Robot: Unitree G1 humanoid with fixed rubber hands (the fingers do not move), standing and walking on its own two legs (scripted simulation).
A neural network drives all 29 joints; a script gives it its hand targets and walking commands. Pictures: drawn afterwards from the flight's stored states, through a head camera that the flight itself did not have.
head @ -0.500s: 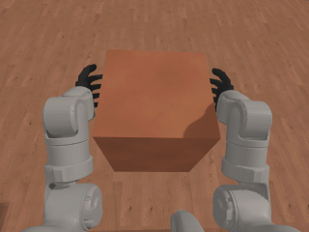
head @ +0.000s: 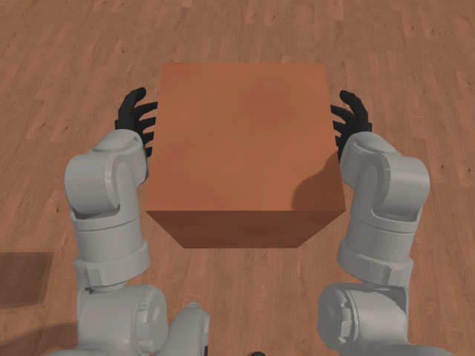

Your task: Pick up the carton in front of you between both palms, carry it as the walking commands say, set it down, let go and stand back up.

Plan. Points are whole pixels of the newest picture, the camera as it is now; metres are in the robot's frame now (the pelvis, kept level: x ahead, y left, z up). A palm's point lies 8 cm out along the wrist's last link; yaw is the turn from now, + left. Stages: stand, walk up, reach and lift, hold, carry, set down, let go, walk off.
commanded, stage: carry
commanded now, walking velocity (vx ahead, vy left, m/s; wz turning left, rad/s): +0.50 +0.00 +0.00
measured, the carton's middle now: (241, 171) +0.39 +0.02 +0.07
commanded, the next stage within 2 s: none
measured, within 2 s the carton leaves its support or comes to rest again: neither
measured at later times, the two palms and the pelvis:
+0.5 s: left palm out of the picture +0.70 +0.15 +0.19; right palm out of the picture +0.67 -0.15 +0.19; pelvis +0.30 +0.02 +0.02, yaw -1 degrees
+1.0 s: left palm out of the picture +0.96 +0.18 +0.20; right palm out of the picture +0.96 -0.12 +0.20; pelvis +0.58 +0.02 +0.02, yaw -1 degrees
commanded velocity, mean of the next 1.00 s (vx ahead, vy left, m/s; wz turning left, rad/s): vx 0.50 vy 0.00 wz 0.00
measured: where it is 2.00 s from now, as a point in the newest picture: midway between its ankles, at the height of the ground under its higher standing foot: (248, 130)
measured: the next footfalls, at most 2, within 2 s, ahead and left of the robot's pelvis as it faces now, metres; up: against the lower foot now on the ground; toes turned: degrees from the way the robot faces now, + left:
left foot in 0.14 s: +0.27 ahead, +0.11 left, +0.02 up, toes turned +2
right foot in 0.56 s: +0.51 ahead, -0.09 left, +0.04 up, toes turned -4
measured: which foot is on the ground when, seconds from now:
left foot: up 0.00-0.12, down 0.14-0.58, up 0.60-0.96, down 0.98-1.00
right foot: down 0.00-0.16, up 0.18-0.54, down 0.56-1.00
